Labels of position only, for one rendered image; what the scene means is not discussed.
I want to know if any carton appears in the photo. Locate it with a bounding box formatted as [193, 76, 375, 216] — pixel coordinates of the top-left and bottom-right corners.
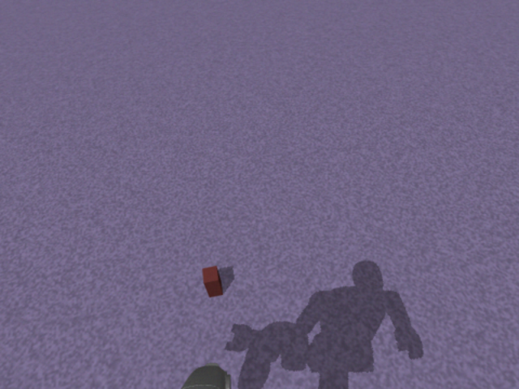
[202, 266, 223, 297]

